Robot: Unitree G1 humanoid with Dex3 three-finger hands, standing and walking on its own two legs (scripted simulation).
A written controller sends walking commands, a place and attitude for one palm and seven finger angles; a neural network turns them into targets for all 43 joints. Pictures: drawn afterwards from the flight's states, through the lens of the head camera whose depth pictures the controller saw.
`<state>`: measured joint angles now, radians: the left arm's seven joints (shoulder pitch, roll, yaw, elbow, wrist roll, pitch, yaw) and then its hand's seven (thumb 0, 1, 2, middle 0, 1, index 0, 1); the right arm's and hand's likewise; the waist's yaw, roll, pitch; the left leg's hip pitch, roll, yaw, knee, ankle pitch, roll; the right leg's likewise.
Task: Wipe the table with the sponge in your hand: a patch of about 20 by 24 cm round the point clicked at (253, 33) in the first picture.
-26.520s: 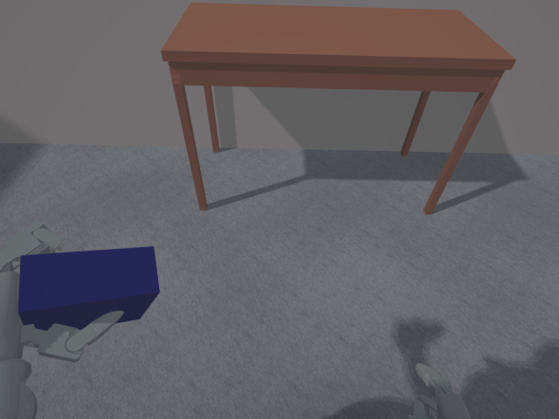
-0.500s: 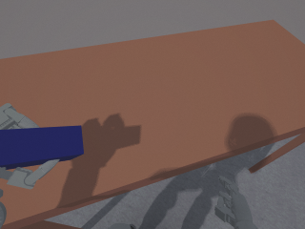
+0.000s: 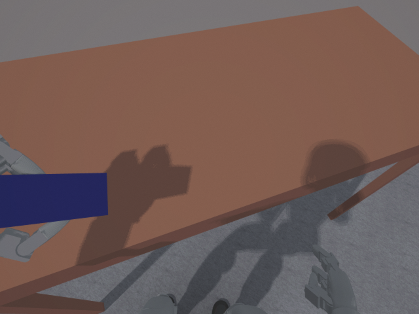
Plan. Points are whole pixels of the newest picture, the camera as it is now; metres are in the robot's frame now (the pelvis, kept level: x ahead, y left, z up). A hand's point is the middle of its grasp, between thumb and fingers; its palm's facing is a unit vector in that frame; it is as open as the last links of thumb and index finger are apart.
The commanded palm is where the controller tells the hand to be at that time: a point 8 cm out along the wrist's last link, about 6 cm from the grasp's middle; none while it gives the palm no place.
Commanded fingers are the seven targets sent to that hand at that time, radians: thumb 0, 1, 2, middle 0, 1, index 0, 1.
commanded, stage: come to a stop and stand still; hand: left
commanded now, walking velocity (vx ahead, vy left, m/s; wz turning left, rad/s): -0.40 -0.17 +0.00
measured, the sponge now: (62, 198) +0.24 +0.21 +0.15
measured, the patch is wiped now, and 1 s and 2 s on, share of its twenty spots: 0.00 0.00 0.00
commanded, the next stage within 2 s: look again from close up in 1.04 s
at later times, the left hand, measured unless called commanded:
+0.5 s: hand out of the picture +0.17 +0.29 +0.18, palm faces +0.51 -0.80 -0.31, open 9.1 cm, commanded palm +0.11 +0.32 +0.18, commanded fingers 0.00 0.10 1.30 -1.20 -1.60 -1.20 -1.60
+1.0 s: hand out of the picture +0.21 +0.30 +0.22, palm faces +0.52 -0.75 -0.41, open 9.1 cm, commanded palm +0.12 +0.30 +0.18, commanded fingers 0.00 0.10 1.30 -1.20 -1.60 -1.20 -1.60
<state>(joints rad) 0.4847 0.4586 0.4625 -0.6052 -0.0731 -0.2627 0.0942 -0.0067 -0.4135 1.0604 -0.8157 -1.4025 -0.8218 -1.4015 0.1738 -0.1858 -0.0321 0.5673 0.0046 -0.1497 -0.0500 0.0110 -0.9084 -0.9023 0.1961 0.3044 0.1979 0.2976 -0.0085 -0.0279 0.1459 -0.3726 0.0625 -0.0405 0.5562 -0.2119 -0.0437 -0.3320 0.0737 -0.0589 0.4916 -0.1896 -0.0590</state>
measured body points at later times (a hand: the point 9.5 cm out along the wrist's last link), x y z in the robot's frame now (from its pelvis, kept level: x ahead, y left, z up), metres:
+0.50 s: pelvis -0.03 +0.03 +0.00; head -0.02 +0.05 +0.45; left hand +0.14 +0.33 +0.20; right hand +0.16 -0.18 -0.07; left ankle -0.07 +0.12 -0.73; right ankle +0.02 -0.09 -0.73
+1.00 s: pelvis -0.02 +0.01 +0.00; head +0.02 +0.03 +0.45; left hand +0.18 +0.34 +0.24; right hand +0.15 -0.22 -0.08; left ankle -0.07 +0.12 -0.73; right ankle +0.02 -0.09 -0.73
